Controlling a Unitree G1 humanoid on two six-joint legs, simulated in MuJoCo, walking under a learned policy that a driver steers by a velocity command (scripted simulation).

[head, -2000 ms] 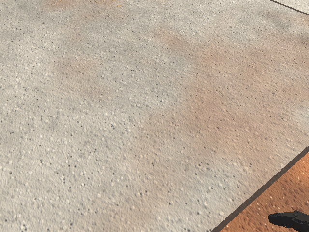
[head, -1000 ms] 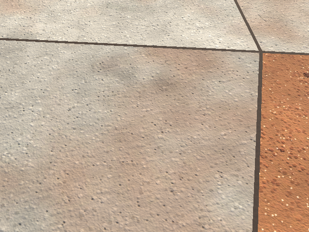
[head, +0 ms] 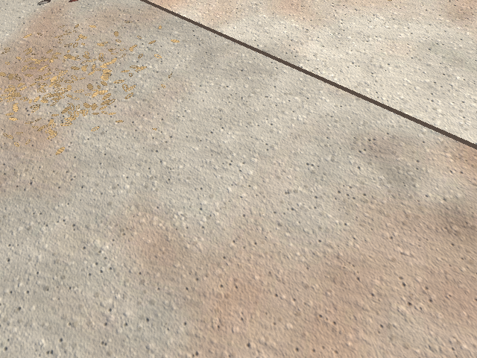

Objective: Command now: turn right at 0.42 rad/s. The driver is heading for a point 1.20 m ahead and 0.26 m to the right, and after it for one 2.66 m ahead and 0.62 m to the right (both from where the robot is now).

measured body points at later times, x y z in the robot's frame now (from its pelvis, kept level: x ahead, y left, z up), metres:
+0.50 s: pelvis +0.01 +0.03 +0.00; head +0.06 +0.03 +0.44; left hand +0.23 +0.26 -0.13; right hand +0.02 -0.28 -0.10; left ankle +0.01 +0.12 -0.75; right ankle -0.05 -0.09 -0.67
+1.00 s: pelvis +0.01 -0.02 +0.00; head +0.04 -0.05 +0.44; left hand +0.25 +0.15 -0.11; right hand -0.05 -0.30 -0.15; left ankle +0.04 +0.09 -0.68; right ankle -0.03 -0.09 -0.75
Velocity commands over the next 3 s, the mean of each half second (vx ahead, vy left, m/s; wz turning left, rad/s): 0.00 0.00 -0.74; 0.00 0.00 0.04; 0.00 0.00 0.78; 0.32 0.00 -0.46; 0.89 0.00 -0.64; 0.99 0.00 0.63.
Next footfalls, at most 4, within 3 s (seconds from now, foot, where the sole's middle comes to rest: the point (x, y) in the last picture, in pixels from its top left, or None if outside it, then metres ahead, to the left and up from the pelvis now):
0.22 left None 0.05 0.10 -0.78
0.68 right None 0.01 -0.11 -0.78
1.18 left None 0.08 0.08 -0.78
1.68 right None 0.11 -0.10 -0.78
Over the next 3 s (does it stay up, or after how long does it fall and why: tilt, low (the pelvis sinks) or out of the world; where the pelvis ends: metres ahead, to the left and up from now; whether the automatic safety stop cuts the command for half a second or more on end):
stays up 0.88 -0.32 -0.06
